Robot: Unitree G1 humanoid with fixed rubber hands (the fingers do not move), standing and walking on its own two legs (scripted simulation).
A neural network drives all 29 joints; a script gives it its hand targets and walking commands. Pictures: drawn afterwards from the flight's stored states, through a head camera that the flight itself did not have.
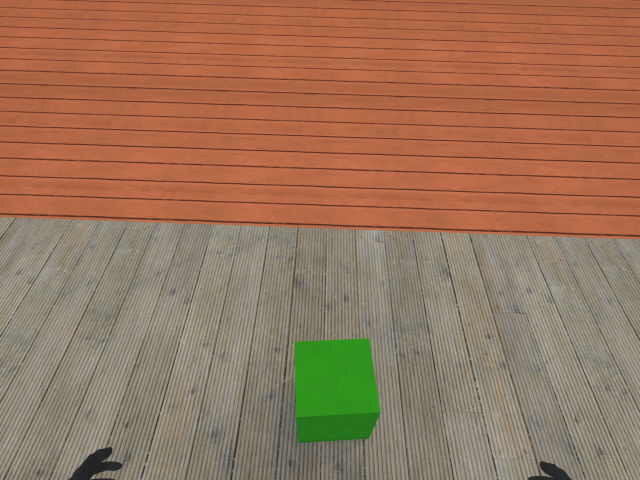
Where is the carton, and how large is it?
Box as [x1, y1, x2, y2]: [295, 338, 379, 442]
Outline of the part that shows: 368,338 295,342 296,419 298,442 368,438 379,414 379,405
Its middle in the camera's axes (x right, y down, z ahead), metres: +0.04 +0.43 +1.12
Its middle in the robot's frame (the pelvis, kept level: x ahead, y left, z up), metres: +0.45 -0.04 -0.66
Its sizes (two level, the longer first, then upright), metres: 0.210 0.200 0.250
